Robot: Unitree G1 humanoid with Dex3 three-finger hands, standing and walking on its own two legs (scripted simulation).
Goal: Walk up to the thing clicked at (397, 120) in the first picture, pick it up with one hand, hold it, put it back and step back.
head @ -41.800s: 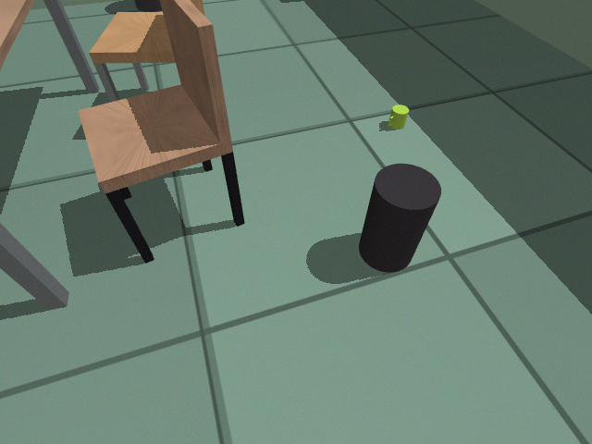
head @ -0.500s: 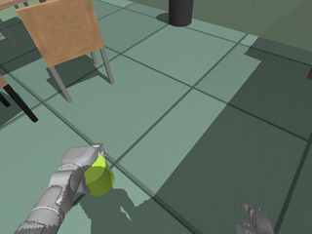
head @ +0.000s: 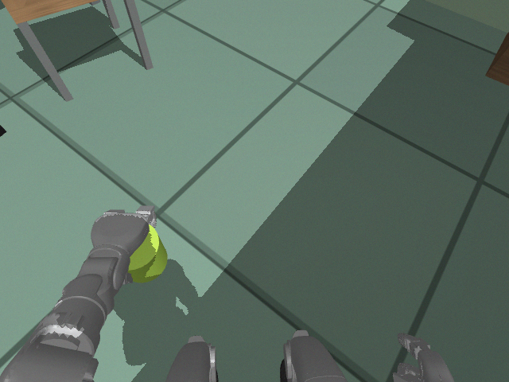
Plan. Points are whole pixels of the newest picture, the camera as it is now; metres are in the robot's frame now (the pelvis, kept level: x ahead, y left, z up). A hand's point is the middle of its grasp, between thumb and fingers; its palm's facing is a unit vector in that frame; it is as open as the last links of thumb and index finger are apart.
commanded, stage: crouch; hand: left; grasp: from above
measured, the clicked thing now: (131, 249) +0.37 +0.23 -0.14
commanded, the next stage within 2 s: lower in 1.48 s
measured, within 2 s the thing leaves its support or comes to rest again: neither
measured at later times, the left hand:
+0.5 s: hand (157, 266) +0.39 +0.23 -0.34, palm faces -0.46 +0.01 -0.89, open 12.1 cm
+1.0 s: hand (161, 266) +0.43 +0.24 -0.45, palm faces -0.45 -0.01 -0.90, open 12.1 cm
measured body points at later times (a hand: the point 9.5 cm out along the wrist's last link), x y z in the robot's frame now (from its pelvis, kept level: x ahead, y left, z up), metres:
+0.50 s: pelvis -0.04 +0.01 -0.20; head +0.16 +0.03 +0.21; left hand +0.41 +0.23 -0.29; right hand -0.01 -0.26 -0.32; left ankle +0.04 +0.13 -0.66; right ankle +0.03 -0.14 -0.66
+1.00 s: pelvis -0.05 +0.00 -0.29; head +0.19 +0.04 +0.09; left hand +0.44 +0.24 -0.40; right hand -0.01 -0.28 -0.40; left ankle +0.04 +0.13 -0.66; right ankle +0.03 -0.14 -0.66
